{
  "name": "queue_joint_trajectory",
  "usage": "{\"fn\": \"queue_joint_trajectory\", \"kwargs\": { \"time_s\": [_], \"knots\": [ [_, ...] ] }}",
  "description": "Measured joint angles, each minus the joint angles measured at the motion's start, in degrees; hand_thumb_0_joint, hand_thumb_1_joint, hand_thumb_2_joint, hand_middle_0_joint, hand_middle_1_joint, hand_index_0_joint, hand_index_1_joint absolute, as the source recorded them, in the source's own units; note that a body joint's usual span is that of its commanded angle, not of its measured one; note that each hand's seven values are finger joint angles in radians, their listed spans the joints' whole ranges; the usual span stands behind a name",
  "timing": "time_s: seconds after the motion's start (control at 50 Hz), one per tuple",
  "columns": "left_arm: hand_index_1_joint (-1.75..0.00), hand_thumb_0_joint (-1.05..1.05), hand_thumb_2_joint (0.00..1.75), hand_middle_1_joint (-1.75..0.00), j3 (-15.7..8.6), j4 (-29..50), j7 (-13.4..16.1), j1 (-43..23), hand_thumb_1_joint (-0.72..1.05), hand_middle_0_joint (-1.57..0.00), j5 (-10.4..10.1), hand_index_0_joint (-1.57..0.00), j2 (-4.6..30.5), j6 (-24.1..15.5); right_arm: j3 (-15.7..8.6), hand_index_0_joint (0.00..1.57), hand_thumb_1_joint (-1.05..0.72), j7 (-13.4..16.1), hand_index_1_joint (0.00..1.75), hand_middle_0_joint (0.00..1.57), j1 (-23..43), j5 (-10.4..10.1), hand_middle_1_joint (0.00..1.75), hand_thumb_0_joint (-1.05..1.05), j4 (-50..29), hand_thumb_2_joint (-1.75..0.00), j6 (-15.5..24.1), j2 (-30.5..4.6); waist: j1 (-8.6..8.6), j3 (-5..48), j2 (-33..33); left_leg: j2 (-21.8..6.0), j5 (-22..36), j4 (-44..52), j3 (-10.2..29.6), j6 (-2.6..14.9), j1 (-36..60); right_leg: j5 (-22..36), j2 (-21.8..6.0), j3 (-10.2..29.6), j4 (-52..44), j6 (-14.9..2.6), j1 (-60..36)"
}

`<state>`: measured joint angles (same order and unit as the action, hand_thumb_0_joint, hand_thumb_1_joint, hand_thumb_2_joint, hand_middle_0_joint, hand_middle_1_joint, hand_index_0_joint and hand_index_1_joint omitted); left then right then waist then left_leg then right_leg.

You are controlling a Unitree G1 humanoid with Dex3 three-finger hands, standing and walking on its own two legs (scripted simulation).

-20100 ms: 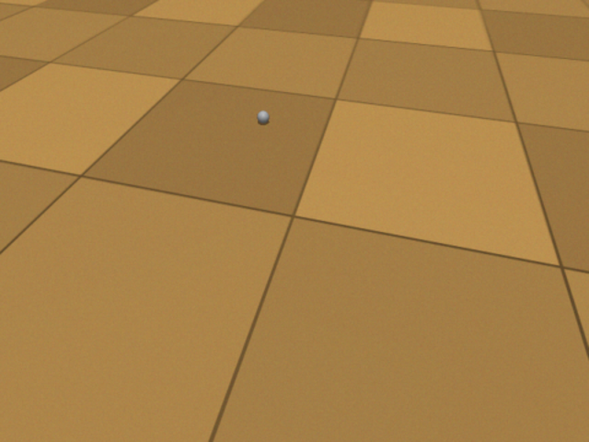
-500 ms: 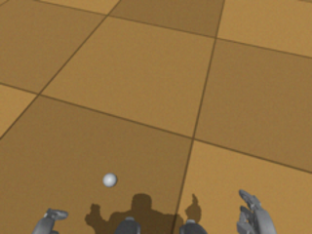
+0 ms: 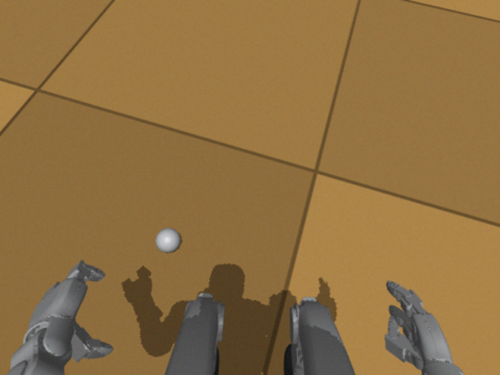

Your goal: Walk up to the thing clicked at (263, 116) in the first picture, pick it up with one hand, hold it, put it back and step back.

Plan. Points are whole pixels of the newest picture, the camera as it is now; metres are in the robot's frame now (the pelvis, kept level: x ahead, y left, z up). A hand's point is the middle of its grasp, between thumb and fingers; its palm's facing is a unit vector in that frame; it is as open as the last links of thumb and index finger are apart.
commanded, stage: rise first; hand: left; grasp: from above
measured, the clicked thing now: (168, 240) +0.47 +0.28 -0.53
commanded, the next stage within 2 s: approach in 1.44 s
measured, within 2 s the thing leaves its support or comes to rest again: neither
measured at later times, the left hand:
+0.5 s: hand (120, 268) +0.33 +0.32 -0.30, palm faces -0.48 -0.19 -0.85, open 14.0 cm
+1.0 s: hand (132, 251) +0.39 +0.32 -0.37, palm faces -0.46 -0.03 -0.89, open 13.7 cm
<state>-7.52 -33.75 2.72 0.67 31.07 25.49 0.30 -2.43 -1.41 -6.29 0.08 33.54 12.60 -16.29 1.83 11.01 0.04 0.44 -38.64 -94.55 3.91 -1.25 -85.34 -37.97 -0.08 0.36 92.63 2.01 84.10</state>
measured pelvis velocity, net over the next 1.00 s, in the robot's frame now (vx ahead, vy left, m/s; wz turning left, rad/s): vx -0.05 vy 0.01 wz -0.10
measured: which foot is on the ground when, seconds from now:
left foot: down 0.00-1.00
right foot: down 0.00-1.00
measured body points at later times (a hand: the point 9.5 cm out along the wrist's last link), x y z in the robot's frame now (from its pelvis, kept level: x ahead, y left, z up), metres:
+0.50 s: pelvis -0.05 +0.00 -0.17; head +0.16 +0.03 +0.23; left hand +0.35 +0.33 -0.25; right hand +0.03 -0.28 -0.29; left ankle +0.04 +0.13 -0.53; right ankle +0.04 -0.14 -0.53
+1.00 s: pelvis -0.05 +0.01 -0.22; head +0.17 +0.07 +0.17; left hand +0.41 +0.32 -0.32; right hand +0.01 -0.27 -0.33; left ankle +0.04 +0.13 -0.53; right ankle +0.04 -0.14 -0.53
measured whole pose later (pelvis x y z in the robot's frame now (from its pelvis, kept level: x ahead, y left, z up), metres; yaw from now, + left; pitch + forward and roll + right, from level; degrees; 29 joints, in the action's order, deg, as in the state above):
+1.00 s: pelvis -0.05 +0.01 -0.22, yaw -6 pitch +33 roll -9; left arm -9.2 -76.3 18.8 -46.5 74.3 46.0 -20.3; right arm 0.3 -7.3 -6.9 7.4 43.1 0.8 -15.3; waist 9.2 4.8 -1.1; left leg 2.2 -39.5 -135.5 7.9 -0.7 -129.0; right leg -38.4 1.7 -1.7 129.8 3.4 124.9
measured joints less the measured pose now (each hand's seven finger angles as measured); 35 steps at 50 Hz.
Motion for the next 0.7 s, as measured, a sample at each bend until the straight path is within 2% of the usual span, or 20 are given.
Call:
{"fn": "queue_joint_trajectory", "kwargs": {
  "time_s": [0.1,0.22,0.3,0.46,0.7],
  "knots": [
    [-1.08,-0.01,0.97,-1.09,-0.8,-5.2,1.3,-8.7,-0.53,-0.08,6.4,-0.08,2.8,-5.1,-0.7,0.21,-0.91,-0.6,0.30,0.20,1.8,0.2,0.30,0.01,2.5,-0.90,-0.7,-0.7,-0.21,-0.1,0.3,0.0,-1.3,-8.8,0.4,-0.37,-10.4,-1.2,0.4,-0.1,8.8,-0.08,10.5],
    [-1.09,-0.01,1.00,-1.10,-1.7,-12.6,2.6,-19.7,-0.54,-0.08,13.7,-0.08,6.1,-9.7,-1.2,0.21,-0.90,-1.7,0.30,0.20,2.0,0.9,0.30,0.01,5.1,-0.90,-2.9,-0.7,-0.59,-1.7,0.6,0.0,-1.6,-17.7,1.1,-0.67,-20.8,-1.2,1.0,-0.3,17.5,0.01,20.9],
    [-1.08,-0.01,1.01,-1.09,-2.3,-16.9,3.2,-25.7,-0.53,-0.08,18.1,-0.08,8.6,-12.2,-1.1,0.21,-0.90,-2.3,0.30,0.20,1.2,1.5,0.30,0.01,6.8,-0.90,-4.5,-0.2,-0.25,-2.9,0.5,0.1,-1.4,-22.8,1.7,-0.79,-26.3,-0.8,1.3,-0.7,22.0,0.25,26.2],
    [-1.07,-0.01,1.02,-1.08,-2.9,-23.6,5.2,-32.3,-0.52,-0.07,25.3,-0.07,12.4,-15.9,-0.6,0.21,-0.89,-3.2,0.29,0.20,-1.4,2.5,0.30,0.01,8.8,-0.89,-7.6,0.5,1.73,-4.7,0.7,0.6,-0.6,-29.7,2.6,-0.44,-33.3,0.3,1.7,-1.2,27.7,0.92,32.4],
    [-0.99,-0.01,1.01,-0.99,-2.2,-34.1,11.6,-40.1,-0.50,-0.10,35.6,-0.09,16.9,-19.4,1.2,0.21,-0.90,-4.6,0.29,0.20,-3.1,4.7,0.30,0.00,9.7,-0.90,-11.1,0.3,5.36,-5.3,0.0,1.3,-0.1,-35.9,3.4,0.20,-39.1,0.4,1.7,-1.8,32.8,0.92,37.0]
  ]
}}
